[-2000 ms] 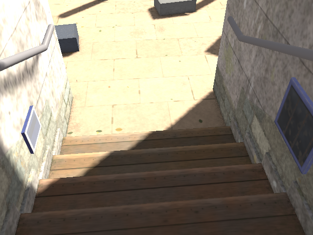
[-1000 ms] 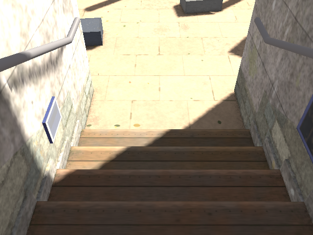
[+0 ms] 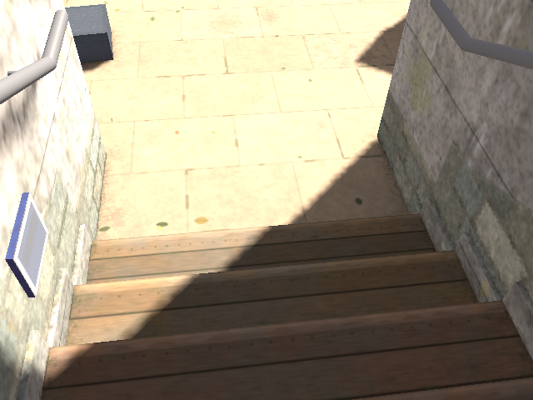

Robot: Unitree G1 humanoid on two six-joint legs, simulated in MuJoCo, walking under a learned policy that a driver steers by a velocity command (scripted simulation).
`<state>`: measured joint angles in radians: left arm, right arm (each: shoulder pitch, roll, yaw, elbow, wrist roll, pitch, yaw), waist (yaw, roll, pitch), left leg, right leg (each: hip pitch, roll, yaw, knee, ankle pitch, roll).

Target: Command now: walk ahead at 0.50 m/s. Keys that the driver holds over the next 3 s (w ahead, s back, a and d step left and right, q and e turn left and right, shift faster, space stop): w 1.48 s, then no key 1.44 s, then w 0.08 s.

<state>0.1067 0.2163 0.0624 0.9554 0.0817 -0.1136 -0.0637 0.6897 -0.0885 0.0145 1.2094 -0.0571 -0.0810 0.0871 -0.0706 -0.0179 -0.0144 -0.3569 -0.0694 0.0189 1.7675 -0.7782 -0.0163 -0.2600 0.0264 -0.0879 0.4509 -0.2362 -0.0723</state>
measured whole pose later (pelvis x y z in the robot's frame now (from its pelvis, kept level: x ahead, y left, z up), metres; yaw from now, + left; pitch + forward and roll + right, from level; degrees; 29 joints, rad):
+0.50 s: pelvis +0.29 +0.13 -0.17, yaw -1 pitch +1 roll -2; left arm 0.46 0.18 0.02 1.05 0.04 -0.09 -0.07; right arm 0.27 -0.25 -0.04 0.98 -0.07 -0.09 0.11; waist 0.05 0.02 -0.01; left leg -0.39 0.01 0.07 0.67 -0.29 0.07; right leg -0.60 -0.06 0.03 1.89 -0.55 -0.03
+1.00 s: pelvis +0.54 +0.13 -0.24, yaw -1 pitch +4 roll +2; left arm -0.02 0.17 -0.03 0.92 0.07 -0.05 -0.08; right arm 0.75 -0.04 0.04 1.18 -0.07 -0.10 0.00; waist -0.20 -0.02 -0.03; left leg -0.14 -0.07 0.08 0.93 -0.86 0.06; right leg -0.56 -0.11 -0.03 0.45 0.28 -0.02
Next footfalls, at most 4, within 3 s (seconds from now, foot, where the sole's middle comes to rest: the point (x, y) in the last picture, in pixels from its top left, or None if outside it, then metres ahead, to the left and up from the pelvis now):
0.36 left None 0.37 0.21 -0.93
1.06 right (257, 371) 0.72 -0.02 -1.08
1.52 left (182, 306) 1.05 0.25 -1.23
1.84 right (237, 293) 1.10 0.04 -1.23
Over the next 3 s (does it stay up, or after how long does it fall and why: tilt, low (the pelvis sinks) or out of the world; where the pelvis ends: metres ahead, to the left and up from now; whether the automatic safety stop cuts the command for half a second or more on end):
stays up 1.08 0.14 -0.47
